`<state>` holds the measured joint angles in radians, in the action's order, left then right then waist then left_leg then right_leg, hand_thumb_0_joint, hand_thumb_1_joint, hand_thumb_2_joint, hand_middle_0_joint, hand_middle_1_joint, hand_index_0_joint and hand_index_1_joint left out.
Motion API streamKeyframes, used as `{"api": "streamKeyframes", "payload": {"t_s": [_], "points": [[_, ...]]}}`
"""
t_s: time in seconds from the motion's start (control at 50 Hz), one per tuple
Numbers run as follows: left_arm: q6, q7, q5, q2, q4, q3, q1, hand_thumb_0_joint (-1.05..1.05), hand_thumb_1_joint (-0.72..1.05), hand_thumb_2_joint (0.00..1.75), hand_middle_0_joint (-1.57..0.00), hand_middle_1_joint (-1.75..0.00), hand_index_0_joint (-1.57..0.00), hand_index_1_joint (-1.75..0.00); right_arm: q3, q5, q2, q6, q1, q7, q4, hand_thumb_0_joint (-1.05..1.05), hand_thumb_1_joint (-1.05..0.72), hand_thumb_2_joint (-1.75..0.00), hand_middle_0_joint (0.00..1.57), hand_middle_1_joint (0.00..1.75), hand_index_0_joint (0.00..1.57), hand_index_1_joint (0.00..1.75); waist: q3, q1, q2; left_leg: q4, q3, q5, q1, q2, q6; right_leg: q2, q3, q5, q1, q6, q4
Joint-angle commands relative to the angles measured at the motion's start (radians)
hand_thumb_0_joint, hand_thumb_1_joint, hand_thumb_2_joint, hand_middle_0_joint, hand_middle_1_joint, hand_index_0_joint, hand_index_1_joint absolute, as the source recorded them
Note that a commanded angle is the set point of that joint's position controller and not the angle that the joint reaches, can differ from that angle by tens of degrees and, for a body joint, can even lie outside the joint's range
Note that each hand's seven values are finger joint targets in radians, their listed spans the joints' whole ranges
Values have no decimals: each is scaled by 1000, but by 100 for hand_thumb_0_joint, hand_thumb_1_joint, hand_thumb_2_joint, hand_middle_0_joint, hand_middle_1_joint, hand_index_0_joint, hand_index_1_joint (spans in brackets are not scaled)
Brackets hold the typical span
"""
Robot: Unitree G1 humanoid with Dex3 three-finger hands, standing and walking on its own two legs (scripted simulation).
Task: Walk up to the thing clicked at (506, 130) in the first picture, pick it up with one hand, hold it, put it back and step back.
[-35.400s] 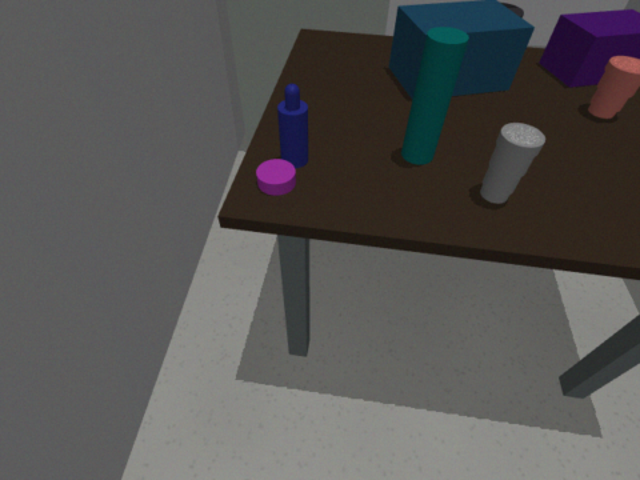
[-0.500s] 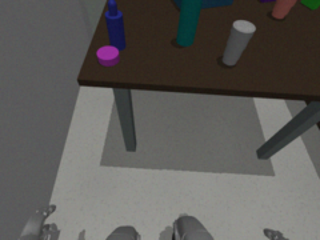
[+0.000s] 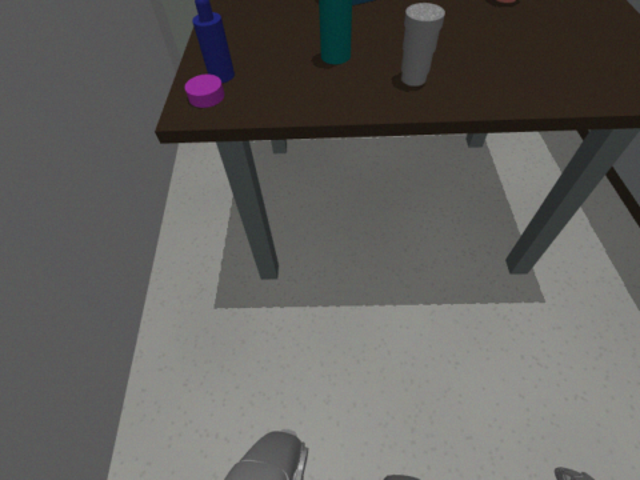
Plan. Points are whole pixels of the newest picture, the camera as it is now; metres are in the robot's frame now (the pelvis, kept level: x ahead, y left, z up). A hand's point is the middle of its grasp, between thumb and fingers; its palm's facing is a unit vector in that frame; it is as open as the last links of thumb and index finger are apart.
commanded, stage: step back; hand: right
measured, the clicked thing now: (419, 47) +0.89 -0.15 +0.03
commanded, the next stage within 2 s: stand in 1.70 s
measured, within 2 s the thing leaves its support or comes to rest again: neither
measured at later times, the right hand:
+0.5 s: hand out of the picture -0.03 -0.28 -0.14, palm faces -0.06 +0.91 -0.41, open 7.4 cm
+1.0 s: hand out of the picture -0.22 -0.29 -0.15, palm faces -0.11 +0.93 -0.35, open 7.4 cm
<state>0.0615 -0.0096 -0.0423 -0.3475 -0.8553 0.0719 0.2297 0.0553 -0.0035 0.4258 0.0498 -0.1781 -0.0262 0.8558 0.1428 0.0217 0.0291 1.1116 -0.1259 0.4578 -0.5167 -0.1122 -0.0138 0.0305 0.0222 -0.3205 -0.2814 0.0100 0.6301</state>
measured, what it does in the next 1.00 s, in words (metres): walks backwards: left foot, then right foot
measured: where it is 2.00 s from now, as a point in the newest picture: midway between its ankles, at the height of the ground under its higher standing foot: outside the picture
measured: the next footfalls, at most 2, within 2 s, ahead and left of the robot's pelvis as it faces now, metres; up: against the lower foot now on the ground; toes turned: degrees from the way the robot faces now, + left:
left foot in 0.16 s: -0.04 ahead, +0.12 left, +0.00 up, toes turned +3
right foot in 0.52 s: -0.18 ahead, -0.15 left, +0.00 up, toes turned +3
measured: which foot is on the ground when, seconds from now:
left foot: up 0.00-0.14, down 0.16-0.54, up 0.56-0.84, down 0.86-1.00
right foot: down 0.00-0.18, up 0.20-0.50, down 0.52-1.00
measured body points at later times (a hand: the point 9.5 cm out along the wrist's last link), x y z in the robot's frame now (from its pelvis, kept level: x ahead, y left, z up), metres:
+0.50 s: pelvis -0.18 -0.02 -0.01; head -0.12 -0.01 +0.43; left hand -0.09 +0.30 -0.13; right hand -0.03 -0.33 -0.11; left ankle -0.08 +0.12 -0.73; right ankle -0.22 -0.15 -0.72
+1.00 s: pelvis -0.28 -0.03 +0.00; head -0.27 -0.03 +0.45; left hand -0.25 +0.31 -0.11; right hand -0.21 -0.34 -0.13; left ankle -0.30 +0.10 -0.73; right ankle -0.24 -0.15 -0.70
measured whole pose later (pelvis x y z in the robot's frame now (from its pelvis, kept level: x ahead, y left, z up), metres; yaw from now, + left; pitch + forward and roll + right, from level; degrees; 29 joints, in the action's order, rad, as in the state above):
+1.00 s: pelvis -0.28 -0.03 +0.00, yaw +5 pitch -3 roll +1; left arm 0.03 -0.02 -0.02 -0.42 -0.96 0.07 0.23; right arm 0.05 -0.04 0.36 -0.01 -0.27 0.02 1.00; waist 0.06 0.00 -0.02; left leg 0.54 -0.01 0.32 -0.19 -0.02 0.02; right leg 0.03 0.01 -0.44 -0.37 0.02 0.83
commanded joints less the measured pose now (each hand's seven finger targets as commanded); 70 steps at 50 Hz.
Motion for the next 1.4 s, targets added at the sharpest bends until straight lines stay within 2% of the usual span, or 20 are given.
{"api": "streamKeyframes", "payload": {"t_s": [0.0,0.12,0.18,0.26,0.38,0.48,0.5,0.54,0.6,0.74,0.82,0.84,0.88,0.94,1.08,1.1,1.14,1.16,1.26,1.38], "points": [[-41,43,-2,-263,123,72,-26,0,90,90,-20,-30,-20,-30,34,-10,136,-35,22,-13,-89,0,-90,-90,20,30,20,30,-144,42,-215,-119,34,80,-24,32,-12,227,176,567,207,207,-118],[-18,41,27,-275,152,53,-102,0,90,90,-20,-30,-20,-30,49,-17,140,-45,-120,-3,-27,0,-90,-90,20,30,20,30,-232,-24,-189,-693,144,-244,270,82,33,196,137,515,162,133,35],[-9,50,33,-235,170,53,-159,0,90,90,-20,-30,-20,-30,91,-26,354,-44,-48,5,-65,0,-90,-90,20,30,20,30,-206,-69,182,-756,-423,-662,241,532,326,-98,78,-366,-138,4,475],[-2,46,41,-238,100,55,-63,0,90,90,-20,-30,-20,-30,53,-34,218,-46,83,-12,-76,0,-90,-90,20,30,20,30,-138,23,69,-684,-119,-660,241,383,245,-120,165,-208,-192,8,684],[-17,25,23,-214,89,46,-54,0,90,90,-20,-30,-20,-30,60,-33,209,-33,39,-4,-89,0,-90,-90,20,30,20,30,-174,-26,156,-662,-97,-606,403,396,272,-64,62,-223,-149,-43,330],[-39,17,15,-218,-6,54,88,0,90,90,-20,-30,-20,-30,58,-22,233,-3,85,7,-96,0,-90,-90,20,30,20,30,-271,18,161,-585,-19,-346,260,319,161,-64,-58,-4,154,23,-188],[-45,18,0,-264,-5,70,86,0,90,90,-20,-30,-20,-30,45,-19,183,-4,79,12,-101,0,-90,-90,20,30,20,30,-222,17,48,-488,19,-190,86,250,98,22,117,-56,196,57,-215],[-47,23,-12,-446,49,109,-1,0,90,90,-20,-30,-20,-30,49,-18,156,-7,159,-9,-132,0,-90,-90,20,30,20,30,-102,91,-282,-57,-31,161,-34,50,-3,437,622,-128,-136,316,-386],[-64,36,-4,-302,73,67,-167,0,90,90,-20,-30,-20,-30,46,-3,161,-12,54,-5,-59,0,-90,-90,20,30,20,30,-57,-36,-91,83,-61,-9,20,23,9,228,232,97,-140,190,-248],[-83,20,-16,-322,25,83,-6,0,90,90,-20,-30,-20,-30,46,-34,165,-39,73,24,-31,0,-90,-90,20,30,20,30,-82,73,-227,-302,60,68,12,96,-12,235,297,-426,103,177,-316],[-67,11,-1,-315,26,65,-67,0,90,90,-20,-30,-20,-30,53,-26,146,-63,-68,36,59,0,-90,-90,20,30,20,30,-119,-8,-187,-698,172,-63,353,75,36,186,158,-316,-31,133,-251],[-64,9,-2,-267,26,44,-47,0,90,90,-20,-30,-20,-30,64,-32,157,-72,-107,32,79,0,-90,-90,20,30,20,30,-142,-28,-98,-776,110,-85,466,95,52,142,101,-271,-95,101,-131],[-68,8,23,-224,28,38,-102,0,90,90,-20,-30,-20,-30,88,-45,309,-82,-81,26,60,0,-90,-90,20,30,20,30,-81,-59,162,-930,-482,476,377,460,244,-14,-56,-250,-339,0,204],[-85,-5,28,-236,3,42,-93,0,90,90,-20,-30,-20,-30,54,-39,206,-102,8,22,44,0,-90,-90,20,30,20,30,-27,-15,29,-859,-246,102,338,359,209,28,44,-121,-261,11,217],[-102,-7,12,-222,-81,54,40,0,90,90,-20,-30,-20,-30,60,-34,200,-68,54,35,25,0,-90,-90,20,30,20,30,-67,34,118,-693,-42,134,98,279,146,-59,-97,5,170,19,-112],[-108,3,6,-239,-93,62,72,0,90,90,-20,-30,-20,-30,43,-30,149,-62,17,32,25,0,-90,-90,20,30,20,30,-84,48,29,-568,1,118,30,235,114,-54,-47,-21,272,20,-165],[-122,13,-5,-382,-81,92,102,0,90,90,-20,-30,-20,-30,29,-29,107,-63,36,21,-5,0,-90,-90,20,30,20,30,-60,75,-231,-140,72,157,-159,71,41,348,599,-478,197,192,-454],[-125,13,0,-389,-48,90,41,0,90,90,-20,-30,-20,-30,48,-28,170,-68,28,14,9,0,-90,-90,20,30,20,30,-15,53,-138,-100,-36,136,-124,109,37,407,648,-392,116,266,-435],[-144,20,16,-293,-34,57,-46,0,90,90,-20,-30,-20,-30,40,-20,133,-79,-75,27,69,0,-90,-90,20,30,20,30,-113,-7,-120,-228,25,-15,76,151,13,244,196,261,81,183,-262],[-111,29,35,-265,-28,23,-66,0,90,90,-20,-30,-20,-30,37,-21,103,-78,-38,19,86,0,-90,-90,20,30,20,30,-180,-28,-135,-632,157,-358,338,124,38,154,45,554,26,90,-30]]}}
